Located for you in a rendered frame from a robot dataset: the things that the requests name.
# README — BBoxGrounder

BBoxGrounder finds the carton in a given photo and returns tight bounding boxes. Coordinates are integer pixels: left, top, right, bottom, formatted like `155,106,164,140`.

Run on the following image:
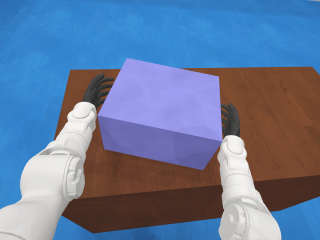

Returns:
97,58,223,170

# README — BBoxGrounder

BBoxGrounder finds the pedestal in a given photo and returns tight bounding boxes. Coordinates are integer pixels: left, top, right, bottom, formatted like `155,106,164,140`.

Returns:
54,66,320,234

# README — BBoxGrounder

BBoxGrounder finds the robot right upper arm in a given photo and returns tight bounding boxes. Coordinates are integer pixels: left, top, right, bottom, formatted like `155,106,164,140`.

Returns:
218,203,281,240

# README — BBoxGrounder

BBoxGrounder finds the robot right hand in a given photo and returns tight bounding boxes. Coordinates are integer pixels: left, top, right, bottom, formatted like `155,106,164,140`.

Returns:
220,103,240,138

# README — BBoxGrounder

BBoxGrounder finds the robot right forearm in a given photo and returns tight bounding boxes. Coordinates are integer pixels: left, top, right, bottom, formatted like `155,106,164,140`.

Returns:
217,135,282,240

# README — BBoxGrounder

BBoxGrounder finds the robot left upper arm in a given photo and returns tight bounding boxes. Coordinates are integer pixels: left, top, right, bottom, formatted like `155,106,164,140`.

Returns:
0,155,85,240

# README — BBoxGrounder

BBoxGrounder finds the robot left hand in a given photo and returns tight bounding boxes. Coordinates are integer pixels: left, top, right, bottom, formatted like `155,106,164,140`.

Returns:
82,73,114,110

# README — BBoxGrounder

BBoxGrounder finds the robot left forearm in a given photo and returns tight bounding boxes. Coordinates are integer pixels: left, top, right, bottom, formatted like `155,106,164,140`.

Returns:
20,102,97,195

